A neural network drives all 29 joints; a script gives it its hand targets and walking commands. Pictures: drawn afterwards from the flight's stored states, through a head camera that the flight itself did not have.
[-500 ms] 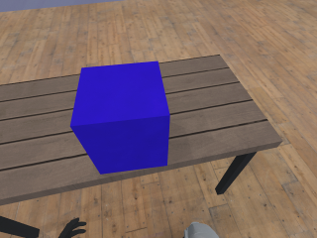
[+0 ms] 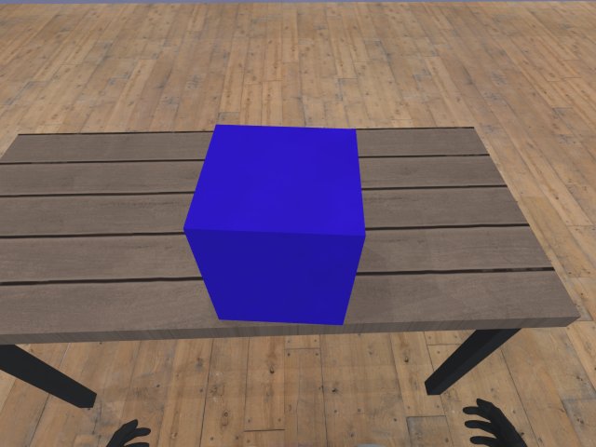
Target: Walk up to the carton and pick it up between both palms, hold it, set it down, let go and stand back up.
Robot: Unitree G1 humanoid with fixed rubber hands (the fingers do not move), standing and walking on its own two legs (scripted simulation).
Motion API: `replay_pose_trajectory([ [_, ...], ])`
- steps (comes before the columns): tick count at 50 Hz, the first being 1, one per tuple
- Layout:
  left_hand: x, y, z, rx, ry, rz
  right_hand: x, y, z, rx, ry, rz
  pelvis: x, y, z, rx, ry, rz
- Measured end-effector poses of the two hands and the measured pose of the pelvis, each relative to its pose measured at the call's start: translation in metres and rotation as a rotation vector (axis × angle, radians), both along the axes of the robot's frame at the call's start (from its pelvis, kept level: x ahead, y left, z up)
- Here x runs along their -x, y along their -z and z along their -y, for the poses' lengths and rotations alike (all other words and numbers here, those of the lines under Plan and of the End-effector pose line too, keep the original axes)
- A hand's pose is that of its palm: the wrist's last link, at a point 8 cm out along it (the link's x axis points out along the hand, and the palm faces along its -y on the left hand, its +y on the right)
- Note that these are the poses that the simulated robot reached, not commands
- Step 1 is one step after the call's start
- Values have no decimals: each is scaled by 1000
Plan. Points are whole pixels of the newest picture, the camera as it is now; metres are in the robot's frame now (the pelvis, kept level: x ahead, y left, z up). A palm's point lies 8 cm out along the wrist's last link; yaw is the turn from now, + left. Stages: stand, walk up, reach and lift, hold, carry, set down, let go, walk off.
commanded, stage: walk up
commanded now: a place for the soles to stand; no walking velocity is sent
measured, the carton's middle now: (282, 230) +0.43 +0.02 +0.02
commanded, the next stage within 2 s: reach and lift in 1.44 s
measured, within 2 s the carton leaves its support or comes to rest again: neither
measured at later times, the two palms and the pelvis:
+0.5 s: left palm out of the picture +0.10 +0.26 -0.08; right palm out of the picture +0.09 -0.27 -0.09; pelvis +0.00 +0.00 +0.01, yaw -1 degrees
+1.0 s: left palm out of the picture +0.11 +0.27 -0.08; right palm out of the picture +0.12 -0.25 -0.09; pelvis +0.02 +0.01 +0.01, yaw -2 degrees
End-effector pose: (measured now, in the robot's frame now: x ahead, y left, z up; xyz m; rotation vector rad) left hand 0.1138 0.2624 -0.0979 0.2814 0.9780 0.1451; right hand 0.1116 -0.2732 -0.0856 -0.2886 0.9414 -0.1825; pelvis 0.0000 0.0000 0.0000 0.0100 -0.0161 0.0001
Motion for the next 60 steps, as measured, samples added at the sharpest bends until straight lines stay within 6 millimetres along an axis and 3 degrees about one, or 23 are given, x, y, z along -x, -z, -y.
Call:
replay_pose_trajectory([
  [4, 6, -10, 11, -5, 8, 23, -3, 12, -7, -56, -18, -15, 2, -2, 3, 35, -6, 11],
  [13, 4, -29, 8, -2, 12, 65, 3, 11, -20, -119, -29, -12, -2, -12, 4, 8, 1, 21],
  [26, 13, -15, 6, 26, 13, 8, 25, 2, -7, -63, 16, -83, -5, -15, 0, 10, 14, 4],
  [34, 18, -13, 1, 15, 9, -26, 16, 5, -16, -77, 12, -75, -12, -14, -3, 11, 21, 1],
  [45, 5, -17, -4, 2, 16, -15, -3, 7, -24, -92, 8, -46, -22, -14, -8, 11, 35, 1],
  [60, -12, -16, -7, 1, 44, -6, -1, 5, -20, -74, 35, -59, -27, -13, -12, 7, 57, 6],
])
